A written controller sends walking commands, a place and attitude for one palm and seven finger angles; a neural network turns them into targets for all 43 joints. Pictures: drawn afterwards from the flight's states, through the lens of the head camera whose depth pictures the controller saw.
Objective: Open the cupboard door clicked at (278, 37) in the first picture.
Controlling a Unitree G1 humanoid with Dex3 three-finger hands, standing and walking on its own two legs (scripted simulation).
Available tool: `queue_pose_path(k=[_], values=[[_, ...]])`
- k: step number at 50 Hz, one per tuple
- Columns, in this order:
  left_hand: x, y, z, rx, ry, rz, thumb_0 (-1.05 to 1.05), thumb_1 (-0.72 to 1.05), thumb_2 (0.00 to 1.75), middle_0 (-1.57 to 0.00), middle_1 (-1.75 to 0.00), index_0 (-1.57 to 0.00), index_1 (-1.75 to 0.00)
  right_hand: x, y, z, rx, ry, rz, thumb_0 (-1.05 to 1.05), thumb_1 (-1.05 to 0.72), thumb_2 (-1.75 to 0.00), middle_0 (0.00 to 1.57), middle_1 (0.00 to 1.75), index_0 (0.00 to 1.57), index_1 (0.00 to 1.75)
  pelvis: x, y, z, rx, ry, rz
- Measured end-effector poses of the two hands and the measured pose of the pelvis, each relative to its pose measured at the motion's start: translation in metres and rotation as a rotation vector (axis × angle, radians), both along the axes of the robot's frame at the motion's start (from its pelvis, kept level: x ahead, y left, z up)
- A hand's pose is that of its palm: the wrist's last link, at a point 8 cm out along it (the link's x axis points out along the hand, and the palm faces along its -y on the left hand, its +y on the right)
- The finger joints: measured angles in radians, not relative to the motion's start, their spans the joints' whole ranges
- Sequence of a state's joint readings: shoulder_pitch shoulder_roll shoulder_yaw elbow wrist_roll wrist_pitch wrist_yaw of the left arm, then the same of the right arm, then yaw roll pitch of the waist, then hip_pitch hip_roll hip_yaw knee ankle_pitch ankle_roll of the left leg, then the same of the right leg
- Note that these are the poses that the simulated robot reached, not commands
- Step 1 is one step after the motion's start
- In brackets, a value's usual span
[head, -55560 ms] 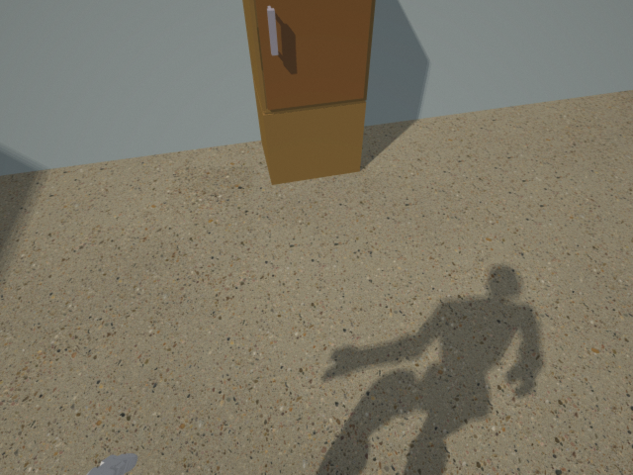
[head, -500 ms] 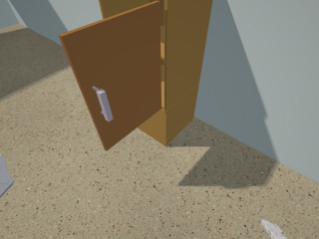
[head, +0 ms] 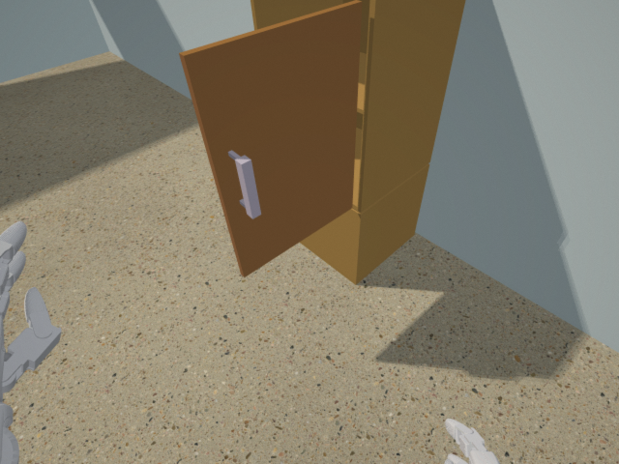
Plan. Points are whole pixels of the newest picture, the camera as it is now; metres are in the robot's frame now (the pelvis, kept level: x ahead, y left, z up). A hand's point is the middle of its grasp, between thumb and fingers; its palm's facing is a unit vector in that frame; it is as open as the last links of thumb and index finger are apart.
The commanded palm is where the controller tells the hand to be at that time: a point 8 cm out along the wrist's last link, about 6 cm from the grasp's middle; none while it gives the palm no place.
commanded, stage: stop stepping back and stand still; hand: left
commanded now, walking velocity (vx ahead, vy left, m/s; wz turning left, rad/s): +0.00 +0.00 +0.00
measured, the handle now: (243, 184) +0.66 +0.20 -0.02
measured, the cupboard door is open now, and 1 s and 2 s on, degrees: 87 87 87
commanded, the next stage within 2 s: let the arm hang, fingers relaxed in 0.54 s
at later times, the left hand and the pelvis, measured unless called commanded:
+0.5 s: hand (87, 293) +0.24 +0.26 +0.16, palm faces +0.32 -0.79 -0.53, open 7.4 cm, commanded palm +0.18 +0.30 +0.19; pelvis +0.03 +0.01 +0.01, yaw -2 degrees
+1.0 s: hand out of the picture +0.05 +0.19 -0.16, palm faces +0.02 -0.98 -0.18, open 6.9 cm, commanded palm none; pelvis -0.01 +0.01 +0.01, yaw +1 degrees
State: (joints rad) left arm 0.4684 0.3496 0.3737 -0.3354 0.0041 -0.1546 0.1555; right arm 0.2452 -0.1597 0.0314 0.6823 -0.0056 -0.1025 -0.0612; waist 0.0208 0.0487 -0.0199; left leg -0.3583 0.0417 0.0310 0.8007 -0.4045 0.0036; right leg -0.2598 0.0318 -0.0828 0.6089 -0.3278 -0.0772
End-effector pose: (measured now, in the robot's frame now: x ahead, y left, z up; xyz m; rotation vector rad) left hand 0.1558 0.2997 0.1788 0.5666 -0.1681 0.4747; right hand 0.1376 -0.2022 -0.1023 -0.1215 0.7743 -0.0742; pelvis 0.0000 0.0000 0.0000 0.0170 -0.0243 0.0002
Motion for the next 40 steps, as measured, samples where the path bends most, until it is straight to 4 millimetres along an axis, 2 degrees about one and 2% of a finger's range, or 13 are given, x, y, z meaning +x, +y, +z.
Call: queue_pose_path(k=[3,6,10,13,18,22,27,32,33,35,37,40], values=[[0.011,-0.014,-0.008,-0.068,0.010,-0.042,0.02,0.89,0.89,-0.21,-0.30,-0.21,-0.30,-0.003,-0.014,0.005,-0.040,0.057,0.007,0.01,-0.91,-0.90,0.21,0.30,0.20,0.30,0.003,-0.002,0.007,0.009,0.002,-0.003],[0.022,-0.020,0.000,-0.040,0.002,-0.100,0.02,0.89,0.89,-0.21,-0.30,-0.21,-0.30,-0.002,-0.030,0.018,-0.092,0.061,-0.030,0.02,-0.91,-0.90,0.21,0.30,0.20,0.30,0.009,-0.003,0.012,0.016,0.013,-0.013],[0.037,-0.015,0.022,0.055,-0.062,-0.164,0.02,0.88,0.89,-0.22,-0.30,-0.22,-0.30,0.008,-0.048,0.032,-0.167,0.021,-0.075,0.02,-0.91,-0.90,0.21,0.30,0.20,0.30,0.018,0.001,0.010,-0.010,0.023,-0.018],[0.046,-0.007,0.031,0.102,-0.095,-0.179,0.02,0.88,0.89,-0.22,-0.30,-0.22,-0.30,0.018,-0.054,0.038,-0.186,-0.001,-0.114,0.02,-0.91,-0.90,0.20,0.30,0.20,0.30,0.025,0.006,0.008,-0.011,0.026,-0.026],[0.057,0.003,0.024,0.106,-0.021,-0.158,0.02,0.89,0.89,-0.21,-0.30,-0.21,-0.30,0.036,-0.047,0.042,-0.153,-0.050,-0.125,0.01,-0.91,-0.90,0.20,0.30,0.20,0.30,0.032,0.010,0.010,-0.008,0.039,-0.039],[0.057,-0.001,0.011,0.063,0.047,-0.158,0.02,0.89,0.89,-0.21,-0.30,-0.21,-0.30,0.044,-0.034,0.038,-0.111,-0.061,-0.106,0.01,-0.91,-0.90,0.20,0.30,0.20,0.30,0.033,0.011,0.010,-0.014,0.045,-0.042],[0.048,-0.008,0.009,0.033,0.059,-0.166,0.02,0.89,0.89,-0.22,-0.30,-0.21,-0.30,0.045,-0.019,0.034,-0.080,-0.054,-0.081,0.01,-0.91,-0.90,0.20,0.30,0.20,0.30,0.030,0.011,0.011,-0.016,0.041,-0.041],[0.038,-0.002,0.018,0.041,0.019,-0.133,0.02,0.89,0.89,-0.22,-0.30,-0.22,-0.30,0.039,-0.012,0.033,-0.071,-0.046,-0.068,0.01,-0.91,-0.90,0.20,0.30,0.20,0.30,0.026,0.011,0.012,-0.017,0.033,-0.039],[0.039,0.001,0.012,0.041,0.030,-0.133,0.02,0.89,0.89,-0.22,-0.30,-0.21,-0.30,0.038,-0.012,0.030,-0.059,-0.053,-0.054,0.01,-0.91,-0.90,0.20,0.30,0.20,0.30,0.024,0.012,0.011,-0.019,0.037,-0.031],[0.046,0.009,-0.026,-0.015,0.179,-0.120,0.01,0.89,0.89,-0.21,-0.30,-0.21,-0.30,0.034,-0.015,0.017,-0.045,-0.020,-0.011,0.01,-0.91,-0.90,0.20,0.30,0.20,0.30,0.019,0.016,0.009,-0.020,0.042,-0.016],[0.046,0.013,-0.084,-0.123,0.404,-0.081,0.01,0.90,0.90,-0.20,-0.30,-0.20,-0.30,0.025,-0.021,0.003,-0.044,0.037,0.003,0.01,-0.91,-0.90,0.21,0.30,0.20,0.30,0.013,0.019,0.006,-0.018,0.046,-0.010],[0.022,0.001,-0.174,-0.287,0.747,-0.038,0.01,0.90,0.90,-0.20,-0.30,-0.20,-0.30,0.003,-0.029,-0.012,-0.053,0.128,-0.014,0.01,-0.91,-0.90,0.20,0.30,0.20,0.30,0.006,0.021,0.003,-0.012,0.041,-0.007]])
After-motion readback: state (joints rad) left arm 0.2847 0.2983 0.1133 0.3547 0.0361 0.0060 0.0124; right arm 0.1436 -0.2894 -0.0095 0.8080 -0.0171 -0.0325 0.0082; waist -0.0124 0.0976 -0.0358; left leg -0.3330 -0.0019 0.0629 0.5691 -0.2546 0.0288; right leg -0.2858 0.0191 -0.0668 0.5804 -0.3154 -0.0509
